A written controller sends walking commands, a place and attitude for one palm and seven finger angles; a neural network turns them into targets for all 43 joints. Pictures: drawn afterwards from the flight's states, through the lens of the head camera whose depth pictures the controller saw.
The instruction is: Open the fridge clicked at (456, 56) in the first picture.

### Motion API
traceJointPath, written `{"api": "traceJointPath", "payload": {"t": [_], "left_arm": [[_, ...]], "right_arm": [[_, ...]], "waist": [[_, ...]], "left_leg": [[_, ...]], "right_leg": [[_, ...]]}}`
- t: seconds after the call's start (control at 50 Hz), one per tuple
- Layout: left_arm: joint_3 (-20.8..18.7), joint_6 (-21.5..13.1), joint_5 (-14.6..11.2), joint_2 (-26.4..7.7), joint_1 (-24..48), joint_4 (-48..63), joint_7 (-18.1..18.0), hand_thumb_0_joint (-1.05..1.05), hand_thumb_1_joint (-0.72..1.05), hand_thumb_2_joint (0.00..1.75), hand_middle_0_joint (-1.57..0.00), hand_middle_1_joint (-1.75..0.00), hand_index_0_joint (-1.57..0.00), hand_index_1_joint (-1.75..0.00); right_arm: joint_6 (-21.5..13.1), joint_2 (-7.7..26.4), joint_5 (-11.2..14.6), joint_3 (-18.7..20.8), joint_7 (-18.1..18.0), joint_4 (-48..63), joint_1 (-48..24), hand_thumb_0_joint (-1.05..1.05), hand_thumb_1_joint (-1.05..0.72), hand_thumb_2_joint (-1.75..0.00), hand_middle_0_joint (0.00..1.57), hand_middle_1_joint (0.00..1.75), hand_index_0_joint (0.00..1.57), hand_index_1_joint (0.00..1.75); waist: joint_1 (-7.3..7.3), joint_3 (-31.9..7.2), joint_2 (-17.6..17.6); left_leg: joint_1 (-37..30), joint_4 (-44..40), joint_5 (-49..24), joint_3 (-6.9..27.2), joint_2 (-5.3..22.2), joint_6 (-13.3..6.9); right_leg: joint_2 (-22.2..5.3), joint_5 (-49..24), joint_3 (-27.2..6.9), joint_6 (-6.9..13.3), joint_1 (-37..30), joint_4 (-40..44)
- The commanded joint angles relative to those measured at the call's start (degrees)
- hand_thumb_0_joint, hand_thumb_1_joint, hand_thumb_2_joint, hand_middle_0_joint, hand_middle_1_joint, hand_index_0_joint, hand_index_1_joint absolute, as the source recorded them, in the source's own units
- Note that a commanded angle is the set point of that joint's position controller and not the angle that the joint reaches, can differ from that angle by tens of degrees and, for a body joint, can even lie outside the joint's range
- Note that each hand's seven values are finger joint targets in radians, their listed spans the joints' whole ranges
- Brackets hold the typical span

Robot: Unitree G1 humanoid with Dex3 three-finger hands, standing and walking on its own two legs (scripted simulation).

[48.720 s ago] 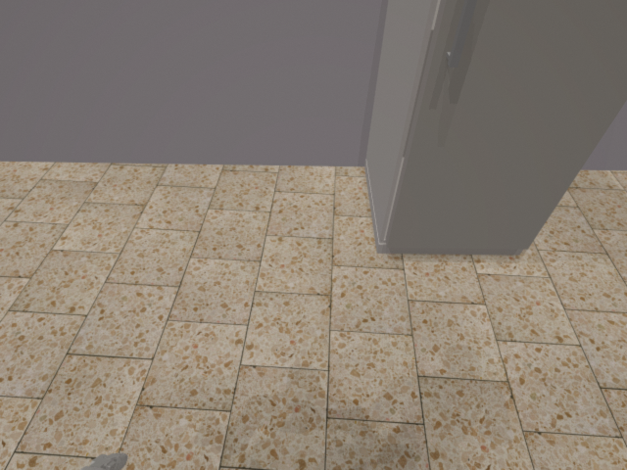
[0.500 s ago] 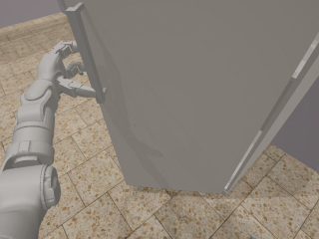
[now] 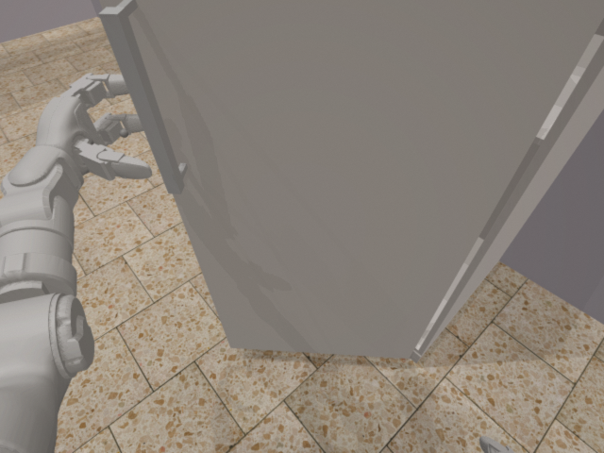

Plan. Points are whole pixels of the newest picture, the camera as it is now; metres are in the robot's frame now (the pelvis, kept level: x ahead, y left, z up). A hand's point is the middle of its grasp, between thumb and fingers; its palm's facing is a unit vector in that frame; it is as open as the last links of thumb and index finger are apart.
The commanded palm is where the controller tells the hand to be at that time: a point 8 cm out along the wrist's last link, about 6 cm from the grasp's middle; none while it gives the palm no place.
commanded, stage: move the hooked fingers beside the handle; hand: left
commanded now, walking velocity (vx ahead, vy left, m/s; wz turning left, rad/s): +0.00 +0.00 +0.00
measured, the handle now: (155, 109) +0.51 +0.20 +0.20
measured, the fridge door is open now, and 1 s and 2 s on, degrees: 42 42 42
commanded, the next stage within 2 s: feel for the door with the fingertips in 1.94 s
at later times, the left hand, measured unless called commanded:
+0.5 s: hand (112, 131) +0.46 +0.24 +0.21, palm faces -0.03 -1.00 +0.00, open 14.0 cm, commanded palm +0.43 +0.29 +0.21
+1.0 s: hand (96, 135) +0.44 +0.25 +0.21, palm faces -0.01 -1.00 +0.00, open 14.0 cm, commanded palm +0.42 +0.31 +0.21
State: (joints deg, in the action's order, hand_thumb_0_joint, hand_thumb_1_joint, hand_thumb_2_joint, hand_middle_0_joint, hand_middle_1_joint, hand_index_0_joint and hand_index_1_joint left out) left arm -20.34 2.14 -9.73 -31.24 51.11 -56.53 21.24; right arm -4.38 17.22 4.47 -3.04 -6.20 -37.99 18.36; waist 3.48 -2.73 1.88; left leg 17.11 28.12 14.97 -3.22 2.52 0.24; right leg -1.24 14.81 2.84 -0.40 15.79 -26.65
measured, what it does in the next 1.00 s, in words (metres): stands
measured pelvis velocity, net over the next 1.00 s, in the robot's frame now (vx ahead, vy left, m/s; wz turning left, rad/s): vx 0.01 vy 0.01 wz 0.01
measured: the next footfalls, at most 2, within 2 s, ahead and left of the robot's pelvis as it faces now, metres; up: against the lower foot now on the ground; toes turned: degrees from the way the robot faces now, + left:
none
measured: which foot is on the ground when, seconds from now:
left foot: down 0.00-1.00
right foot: down 0.00-1.00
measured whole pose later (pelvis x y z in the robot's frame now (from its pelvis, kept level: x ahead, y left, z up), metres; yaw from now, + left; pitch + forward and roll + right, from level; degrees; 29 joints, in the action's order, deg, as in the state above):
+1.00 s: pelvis +0.01 +0.01 +0.00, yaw +0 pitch +5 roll -1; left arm -21.4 3.3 -10.5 -34.0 49.0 -54.2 24.8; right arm -3.1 17.5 4.7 -3.2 -5.9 -36.4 18.5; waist 3.0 -3.8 2.0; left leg 18.6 29.8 16.2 -2.7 2.3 -0.1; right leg -1.5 15.5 3.2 -0.8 16.5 -27.1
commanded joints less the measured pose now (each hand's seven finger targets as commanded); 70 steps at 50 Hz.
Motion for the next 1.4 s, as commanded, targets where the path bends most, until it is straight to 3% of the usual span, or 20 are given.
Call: {"api": "traceJointPath", "payload": {"t": [0.0, 0.16, 0.2, 0.3, 0.42, 0.56, 0.62, 0.64, 0.72, 0.78, 0.86, 0.9, 1.04, 1.08, 1.1, 1.12, 1.16, 1.26, 1.32, 1.38], "left_arm": [[-2.3, -5.0, -1.4, -16.6, 29.1, 13.4, 0.5, 0.0, -0.5, 0.3, -0.3, -1.2, -0.3, -1.2], [-1.5, -5.2, -2.2, -15.9, 30.0, 12.0, 1.8, 0.0, -0.5, 0.3, -0.3, -1.2, -0.3, -1.2], [-1.3, -4.8, -1.7, -15.7, 29.8, 12.3, 1.8, 0.0, -0.5, 0.3, -0.3, -1.2, -0.3, -1.2], [-3.5, -4.6, -1.3, -18.2, 28.7, 11.1, 1.4, 0.0, -0.5, 0.3, -0.3, -1.2, -0.3, -1.2], [-5.1, -5.8, -1.2, -20.3, 28.1, 15.8, 1.6, 0.0, -0.5, 0.3, -0.3, -1.2, -0.3, -1.2], [-1.5, -3.2, -2.2, -15.6, 26.1, 15.5, 2.2, 0.0, -0.5, 0.3, -0.3, -1.2, -0.3, -1.2], [-2.7, -2.3, -2.0, -16.5, 26.6, 15.4, 1.8, 0.0, -0.5, 0.3, -0.3, -1.2, -0.3, -1.2], [-5.0, -2.2, -1.8, -19.2, 25.0, 14.7, 1.6, 0.0, -0.5, 0.3, -0.3, -1.2, -0.3, -1.2], [-3.2, -3.4, -1.8, -17.6, 26.8, 17.5, 1.9, 0.0, -0.5, 0.3, -0.3, -1.2, -0.3, -1.2], [-5.0, -4.1, -2.2, -19.5, 25.3, 19.1, 2.2, 0.0, -0.5, 0.3, -0.3, -1.2, -0.3, -1.2], [-2.2, -2.7, -2.6, -16.8, 25.0, 15.4, 3.3, 0.0, -0.5, 0.3, -0.3, -1.2, -0.3, -1.2], [-4.0, -2.1, -2.1, -19.2, 24.2, 15.7, 3.4, 0.0, -0.5, 0.3, -0.3, -1.2, -0.3, -1.2], [-5.9, -3.9, -1.7, -23.5, 29.5, 10.9, 4.0, 0.0, -0.5, 0.3, -0.3, -1.2, -0.3, -1.2], [-4.1, -5.8, -1.7, -22.1, 31.9, 14.0, 4.6, 0.0, -0.5, 0.3, -0.3, -1.2, -0.3, -1.2], [-5.7, -6.3, -1.5, -24.0, 30.7, 13.6, 4.7, 0.0, -0.5, 0.3, -0.3, -1.2, -0.3, -1.2], [-3.7, -6.4, -1.7, -21.8, 30.7, 13.5, 5.2, 0.0, -0.5, 0.3, -0.3, -1.2, -0.3, -1.2], [-2.3, -6.7, -2.5, -19.8, 30.3, 13.1, 5.9, 0.0, -0.5, 0.3, -0.3, -1.2, -0.3, -1.2], [-3.9, -3.4, -2.5, -21.5, 26.9, 3.2, 6.7, 0.0, -0.5, 0.3, -0.3, -1.2, -0.3, -1.2], [-7.1, -4.3, -0.9, -26.4, 27.4, 6.2, 5.9, 0.0, -0.5, 0.3, -0.3, -1.2, -0.3, -1.2], [-6.4, -7.1, -0.9, -25.8, 29.3, 10.8, 5.3, 0.0, -0.5, 0.3, -0.3, -1.2, -0.3, -1.2]], "right_arm": [[-2.2, 8.3, -0.1, 3.2, -0.6, 6.4, 0.1, 0.0, -0.9, -0.9, 0.2, 0.3, 0.2, 0.3], [-2.4, 8.7, -0.2, 3.4, -0.7, 5.7, 1.7, 0.0, -0.9, -0.9, 0.2, 0.3, 0.2, 0.3], [-2.7, 8.8, -0.2, 3.4, -0.5, 5.8, 1.7, 0.0, -0.9, -0.9, 0.2, 0.3, 0.2, 0.3], [-2.3, 9.1, -0.5, 3.6, -0.3, 6.0, 2.5, 0.0, -0.9, -0.9, 0.2, 0.3, 0.2, 0.3], [-2.1, 9.1, -0.6, 3.7, -0.1, 6.9, 2.7, 0.0, -0.9, -0.9, 0.2, 0.3, 0.2, 0.3], [-1.5, 8.8, -0.1, 3.7, -0.1, 7.2, 1.9, 0.0, -0.9, -0.9, 0.2, 0.3, 0.2, 0.3], [-1.7, 9.0, -0.3, 3.7, 0.0, 7.1, 1.8, 0.0, -0.9, -0.9, 0.2, 0.3, 0.2, 0.3], [-1.5, 9.1, -0.3, 3.7, 0.0, 7.2, 2.2, 0.0, -0.9, -0.9, 0.2, 0.3, 0.2, 0.3], [-1.4, 8.8, -0.3, 3.6, -0.1, 7.6, 1.6, 0.0, -0.9, -0.9, 0.2, 0.3, 0.2, 0.3], [-1.3, 8.8, -0.3, 3.7, 0.0, 7.8, 1.1, 0.0, -0.9, -0.9, 0.2, 0.3, 0.2, 0.3], [-0.8, 8.7, 0.0, 3.5, -0.3, 7.5, 0.8, 0.0, -0.9, -0.9, 0.2, 0.3, 0.2, 0.3], [-0.8, 9.0, 0.1, 3.4, -0.2, 7.9, 0.4, 0.0, -0.9, -0.9, 0.2, 0.3, 0.2, 0.3], [-0.6, 9.5, -0.1, 3.3, -0.8, 7.0, 1.4, 0.0, -0.9, -0.9, 0.2, 0.3, 0.2, 0.3], [-0.9, 9.3, -0.3, 3.4, -0.8, 7.1, 1.4, 0.0, -0.9, -0.9, 0.2, 0.3, 0.2, 0.3], [-1.0, 9.5, -0.2, 3.4, -0.8, 6.9, 1.7, 0.0, -0.9, -0.9, 0.2, 0.3, 0.2, 0.3], [-1.0, 9.3, -0.2, 3.2, -0.8, 6.9, 1.6, 0.0, -0.9, -0.9, 0.2, 0.3, 0.2, 0.3], [-1.1, 9.3, -0.2, 3.4, -0.8, 6.6, 2.0, 0.0, -0.9, -0.9, 0.2, 0.3, 0.2, 0.3], [-0.6, 10.1, 0.0, 3.4, -0.8, 5.7, 3.0, 0.0, -0.9, -0.9, 0.2, 0.3, 0.2, 0.3], [-0.4, 10.3, -0.3, 3.5, -0.6, 6.7, 3.5, 0.0, -0.9, -0.9, 0.2, 0.3, 0.2, 0.3], [-0.2, 9.9, -0.5, 3.6, -0.4, 7.0, 3.6, 0.0, -0.9, -0.9, 0.2, 0.3, 0.2, 0.3]], "waist": [[0.39, -17.2, 0.7], [1.15, -17.2, 0.5], [0.74, -18.3, 2.7], [0.4, -18.2, 0.9], [-0.36, -22.1, 3.1], [0.52, -16.9, 3.0], [0.55, -17.0, 2.7], [-0.18, -17.6, 0.3], [0.48, -19.9, 1.4], [-0.31, -21.5, 3.0], [0.48, -16.6, 1.6], [-0.25, -17.4, 3.1], [1.11, -16.5, -0.4], [1.31, -20.0, 3.4], [0.86, -21.1, 4.4], [1.2, -21.0, 6.1], [1.48, -20.7, 4.0], [1.36, -13.9, -1.3], [0.12, -18.4, 1.4], [0.7, -21.1, 3.2]], "left_leg": [[-9.1, -0.9, -14.7, 2.1, -2.0, -2.7], [-9.6, -0.6, -14.8, 2.7, -1.8, -2.5], [-10.4, -0.4, -16.1, 3.0, -1.7, -2.3], [-9.2, -0.3, -16.3, 3.3, -1.5, -2.2], [-11.9, 0.5, -21.5, 3.6, -1.2, -1.8], [-10.5, 0.1, -20.0, 3.3, -1.1, -1.8], [-10.8, -0.1, -18.4, 3.6, -1.2, -1.8], [-9.9, 0.0, -18.9, 3.8, -1.3, -1.9], [-11.9, 0.6, -21.4, 3.5, -1.3, -1.9], [-13.0, 0.9, -22.8, 3.4, -1.4, -1.9], [-9.9, 0.4, -19.6, 2.7, -1.6, -2.1], [-10.0, 0.2, -19.0, 3.1, -1.8, -2.0], [-7.3, 0.4, -14.6, 3.2, -2.0, -2.5], [-10.4, 1.0, -16.9, 3.3, -2.0, -2.4], [-11.2, 1.4, -18.1, 3.4, -2.0, -2.3], [-11.8, 1.4, -18.1, 3.3, -2.0, -2.1], [-11.4, 1.4, -18.6, 3.3, -1.8, -2.2], [-4.9, 0.6, -12.5, 3.0, -2.0, -2.4], [-5.6, 1.1, -15.5, 3.2, -2.1, -2.4], [-7.9, 1.6, -17.0, 3.2, -1.8, -2.3]], "right_leg": [[1.4, -19.6, -1.3, 1.3, -3.2, 1.9], [1.7, -17.7, -0.6, 1.5, -1.4, 1.8], [1.8, -18.4, -0.6, 1.6, -0.6, 1.3], [1.9, -18.4, -0.4, 1.6, -0.9, 1.0], [2.0, -21.8, -0.4, 1.8, -2.3, -0.1], [2.1, -19.4, 0.2, 1.9, -0.3, 0.9], [2.2, -18.7, 0.0, 1.8, 0.6, 1.2], [2.2, -19.3, 0.1, 1.9, -0.7, 0.9], [2.1, -21.9, -0.1, 1.7, -1.4, 0.5], [2.1, -23.2, -0.4, 1.8, -2.6, 0.4], [1.8, -21.5, -0.1, 1.7, -1.8, 1.1], [1.8, -20.9, -0.3, 1.8, -1.5, 0.9], [1.6, -18.5, -0.9, 1.4, -1.1, 1.2], [1.7, -20.0, -1.1, 1.5, -1.2, 0.7], [1.7, -20.7, -1.2, 1.6, -1.3, 0.5], [1.7, -20.3, -1.0, 1.6, -0.5, 0.6], [1.7, -20.4, -0.7, 1.7, -1.1, 0.7], [1.5, -16.2, -0.5, 1.3, 1.2, 1.4], [1.4, -18.8, -1.0, 1.4, -0.6, 0.1], [1.7, -19.7, -1.1, 1.3, -0.8, -0.2]]}}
